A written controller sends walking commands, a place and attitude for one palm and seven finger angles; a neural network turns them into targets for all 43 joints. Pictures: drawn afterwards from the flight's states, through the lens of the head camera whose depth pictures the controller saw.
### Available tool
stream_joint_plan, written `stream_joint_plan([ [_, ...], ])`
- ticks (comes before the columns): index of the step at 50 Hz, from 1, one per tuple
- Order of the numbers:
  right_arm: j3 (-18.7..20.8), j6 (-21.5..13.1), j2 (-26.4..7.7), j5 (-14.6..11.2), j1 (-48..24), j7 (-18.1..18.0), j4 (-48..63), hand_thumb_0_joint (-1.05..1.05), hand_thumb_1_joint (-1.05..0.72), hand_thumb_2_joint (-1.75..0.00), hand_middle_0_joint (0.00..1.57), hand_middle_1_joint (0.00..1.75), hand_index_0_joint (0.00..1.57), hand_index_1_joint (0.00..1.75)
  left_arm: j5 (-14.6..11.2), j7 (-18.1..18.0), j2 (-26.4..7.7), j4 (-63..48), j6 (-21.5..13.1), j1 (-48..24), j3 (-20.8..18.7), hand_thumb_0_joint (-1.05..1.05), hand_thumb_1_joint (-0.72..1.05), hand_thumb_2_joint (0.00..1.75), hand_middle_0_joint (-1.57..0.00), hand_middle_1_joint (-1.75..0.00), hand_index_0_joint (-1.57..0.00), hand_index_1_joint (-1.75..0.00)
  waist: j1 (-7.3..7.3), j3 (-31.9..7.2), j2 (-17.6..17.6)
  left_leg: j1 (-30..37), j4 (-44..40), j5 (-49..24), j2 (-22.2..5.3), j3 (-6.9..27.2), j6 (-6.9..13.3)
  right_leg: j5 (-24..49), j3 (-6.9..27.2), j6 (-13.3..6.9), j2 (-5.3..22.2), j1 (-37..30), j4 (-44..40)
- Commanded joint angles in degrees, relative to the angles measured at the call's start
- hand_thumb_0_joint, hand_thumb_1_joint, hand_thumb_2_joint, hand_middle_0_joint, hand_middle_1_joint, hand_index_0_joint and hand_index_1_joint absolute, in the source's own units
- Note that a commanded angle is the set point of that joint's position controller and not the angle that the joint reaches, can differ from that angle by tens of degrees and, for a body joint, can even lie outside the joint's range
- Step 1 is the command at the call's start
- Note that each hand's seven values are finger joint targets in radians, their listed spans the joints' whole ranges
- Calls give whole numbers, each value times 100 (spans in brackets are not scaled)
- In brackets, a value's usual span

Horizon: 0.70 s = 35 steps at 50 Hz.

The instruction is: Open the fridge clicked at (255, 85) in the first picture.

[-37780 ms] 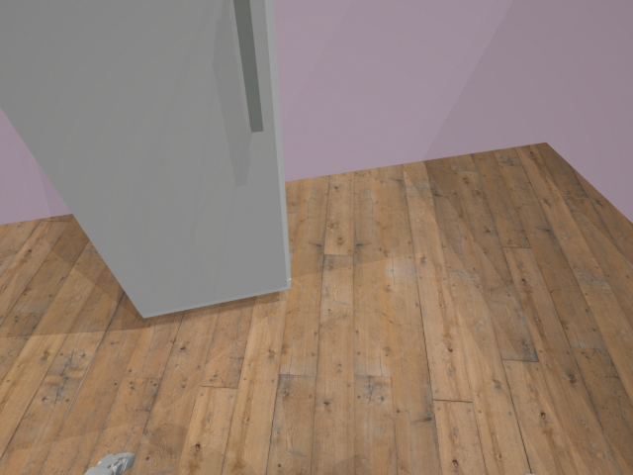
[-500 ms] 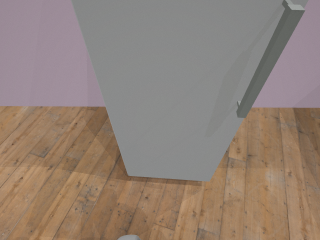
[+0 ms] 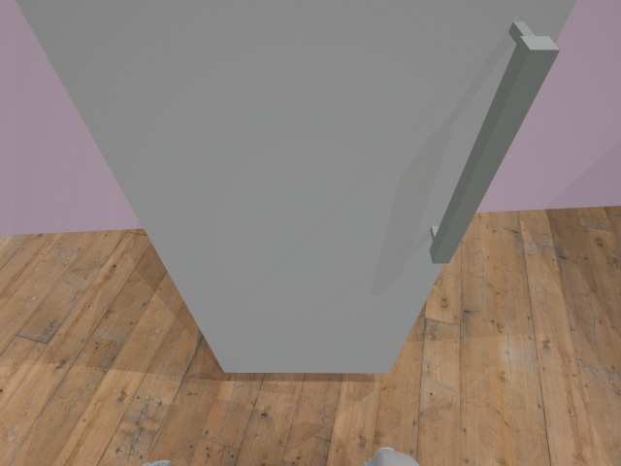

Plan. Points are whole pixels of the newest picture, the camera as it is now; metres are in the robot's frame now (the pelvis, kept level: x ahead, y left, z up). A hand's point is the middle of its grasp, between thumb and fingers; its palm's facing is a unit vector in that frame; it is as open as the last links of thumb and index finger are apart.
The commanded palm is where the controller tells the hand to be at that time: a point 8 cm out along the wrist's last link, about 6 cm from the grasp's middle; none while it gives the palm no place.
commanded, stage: come to a stop and stand still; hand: right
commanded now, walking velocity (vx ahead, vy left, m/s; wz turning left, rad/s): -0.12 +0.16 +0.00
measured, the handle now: (470, 168) +0.42 -0.18 +0.17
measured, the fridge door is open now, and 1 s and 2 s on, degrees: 4 4 4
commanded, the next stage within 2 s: none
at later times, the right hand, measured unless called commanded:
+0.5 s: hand out of the picture +0.03 -0.19 -0.17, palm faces -0.02 +0.97 -0.22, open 7.3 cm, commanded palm none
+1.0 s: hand out of the picture -0.07 -0.10 -0.17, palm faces +0.04 +0.99 -0.13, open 7.3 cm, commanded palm none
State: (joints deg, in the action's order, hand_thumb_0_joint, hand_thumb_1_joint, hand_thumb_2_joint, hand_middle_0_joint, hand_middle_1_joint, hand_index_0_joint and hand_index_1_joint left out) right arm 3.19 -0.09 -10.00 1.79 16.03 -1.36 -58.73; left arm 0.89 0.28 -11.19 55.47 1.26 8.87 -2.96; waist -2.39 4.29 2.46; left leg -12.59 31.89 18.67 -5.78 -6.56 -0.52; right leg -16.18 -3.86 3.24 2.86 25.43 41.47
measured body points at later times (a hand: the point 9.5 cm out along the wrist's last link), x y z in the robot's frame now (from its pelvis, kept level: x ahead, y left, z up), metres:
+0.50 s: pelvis -0.03 -0.01 +0.00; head -0.01 +0.00 +0.44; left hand +0.00 +0.23 -0.16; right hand +0.03 -0.25 -0.15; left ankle -0.07 +0.09 -0.74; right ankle +0.07 -0.14 -0.74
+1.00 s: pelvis -0.05 +0.05 +0.01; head -0.04 +0.05 +0.45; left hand -0.07 +0.25 -0.16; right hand -0.07 -0.15 -0.16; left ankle -0.07 +0.09 -0.74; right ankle -0.05 -0.09 -0.74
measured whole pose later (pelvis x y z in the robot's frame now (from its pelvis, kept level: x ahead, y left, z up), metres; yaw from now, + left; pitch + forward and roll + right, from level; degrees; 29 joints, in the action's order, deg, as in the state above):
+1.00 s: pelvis -0.05 +0.05 +0.01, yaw +2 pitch -1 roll -1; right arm -0.2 -0.5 -5.1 0.0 18.1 -1.5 -65.9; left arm 0.7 -3.1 -5.7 67.0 0.3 16.1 0.0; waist -0.8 2.5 0.5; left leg -6.9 23.0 15.1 4.2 -6.2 6.0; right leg -13.5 -3.4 2.0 2.8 9.4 24.6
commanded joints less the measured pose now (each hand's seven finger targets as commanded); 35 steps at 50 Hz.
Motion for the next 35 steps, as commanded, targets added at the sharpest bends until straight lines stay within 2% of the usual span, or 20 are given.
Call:
stream_joint_plan([
  [1,189,58,-853,27,275,-100,334,0,-90,-90,20,30,20,30,-9,-72,-315,-50,-143,973,-71,0,90,90,-20,-30,-20,-30,313,-521,269,-608,395,-1654,-654,498,469,1322,-134,-140,67,-1926,-1575],
  [2,119,103,-483,-49,502,-92,356,0,-90,-90,20,30,20,30,38,-106,-821,-81,-203,1143,-158,0,90,90,-20,-30,-20,-30,310,-938,-1210,-1163,1237,233,22,63,89,3208,1172,-648,1242,-2501,-1700],
  [3,33,146,-275,-82,585,-134,370,0,-90,-90,20,30,20,30,5,-147,-1079,-153,-165,1178,-166,0,90,90,-20,-30,-20,-30,339,-1130,-1681,-1081,2232,1955,311,329,-27,4166,1901,-1264,1986,-2013,-2165],
  [4,28,168,-338,-68,605,-178,390,0,-90,-90,20,30,20,30,38,-155,-1003,-242,-132,955,-122,0,90,90,-20,-30,-20,-30,316,-947,-1151,-941,2798,1813,209,628,77,3269,1666,-1543,2060,-1506,-2304],
  [5,3,166,-285,-51,513,-164,326,0,-90,-90,20,30,20,30,41,-190,-792,-275,-189,618,-65,0,90,90,-20,-30,-20,-30,219,-766,-1137,-932,2830,1473,188,702,73,2410,1526,-1404,1792,-1139,-2570],
  [6,22,155,-340,-12,536,-137,220,0,-90,-90,20,30,20,30,49,-226,-724,-293,-214,322,-28,0,90,90,-20,-30,-20,-30,122,-662,-1455,-1034,2898,1237,181,805,57,2288,1523,-1341,1673,-1079,-2562],
  [8,28,181,-403,-25,577,-89,123,0,-90,-90,20,30,20,30,34,-244,-522,-295,-217,150,38,0,90,90,-20,-30,-20,-30,90,-553,-1246,-1023,2905,727,189,867,-24,2134,1122,-1230,1444,-986,-2579],
  [12,46,282,-445,-14,532,-17,182,0,-90,-90,20,30,20,30,35,-315,-676,-158,-162,509,-59,0,90,90,-20,-30,-20,-30,272,-835,-813,-1301,2787,791,334,737,-103,2391,1162,-1339,1595,-1685,-2484],
  [19,52,318,-253,-18,196,75,366,0,-90,-90,20,30,20,30,112,-265,-772,61,-94,834,-222,0,90,90,-20,-30,-20,-30,470,-903,-1015,-982,1599,1153,398,430,-42,967,1255,-1233,1486,-1829,-2717],
  [21,21,261,-184,-32,290,73,322,0,-90,-90,20,30,20,30,132,-226,-765,82,-82,761,-241,0,90,90,-20,-30,-20,-30,427,-809,-1162,-568,812,1104,445,332,47,446,1259,-1152,1392,-1514,-2764],
  [22,25,245,-132,-56,508,70,249,0,-90,-90,20,30,20,30,125,-205,-785,75,-59,678,-251,0,90,90,-20,-30,-20,-30,284,-810,-1182,-153,266,795,490,238,98,66,1113,-1028,1265,-1242,-2772],
  [23,27,228,-149,-54,839,62,118,0,-90,-90,20,30,20,30,101,-192,-738,74,-27,585,-256,0,90,90,-20,-30,-20,-30,128,-806,-996,492,-527,181,529,123,146,-460,908,-824,1063,-790,-2660],
  [24,46,209,-291,-14,1041,35,31,0,-90,-90,20,30,20,30,63,-170,-542,85,5,555,-231,0,90,90,-20,-30,-20,-30,39,-616,-450,906,-1203,-96,367,291,204,-895,558,-554,672,-242,-2306],
  [25,64,178,-616,49,1008,-10,63,0,-90,-90,20,30,20,30,-5,-156,-159,28,50,527,-149,0,90,90,-20,-30,-20,-30,43,-365,724,680,-1951,782,-558,1502,506,-970,29,-262,133,250,-1299],
  [26,35,130,-853,18,563,-50,211,0,-90,-90,20,30,20,30,10,-113,75,-108,62,316,-40,0,90,90,-20,-30,-20,-30,79,73,1279,-175,-2497,1359,-1241,2197,817,-1008,-59,-176,-53,311,-661],
  [27,-1,122,-839,15,145,-66,373,0,-90,-90,20,30,20,30,30,-77,-59,-94,80,325,-59,0,90,90,-20,-30,-20,-30,157,77,831,-757,-2570,1730,-1378,2099,972,-1079,162,-228,-22,-17,-84],
  [28,-24,39,-655,-16,-89,-88,391,0,-90,-90,20,30,20,30,62,-64,-65,60,100,342,-63,0,90,90,-20,-30,-20,-30,230,402,1022,-940,-2495,1197,-971,1797,785,-676,326,-284,31,68,185],
  [29,-58,-2,-467,-50,-175,-89,342,0,-90,-90,20,30,20,30,72,-84,-67,250,112,532,-35,0,90,90,-20,-30,-20,-30,333,473,846,-780,-2353,448,-729,1465,718,-367,293,-271,27,2,396],
  [31,-108,-58,-369,-87,-104,-80,234,0,-90,-90,20,30,20,30,46,-97,57,481,87,922,-1,0,90,90,-20,-30,-20,-30,418,415,440,-523,-2145,-565,-602,1139,773,-236,191,-201,3,-83,604],
  [35,-115,-133,-389,-86,397,-52,-14,0,-90,-90,20,30,20,30,11,-160,138,537,6,902,78,0,90,90,-20,-30,-20,-30,200,176,287,115,-1666,-1773,-704,1237,1023,-509,119,-145,65,-293,-70],
])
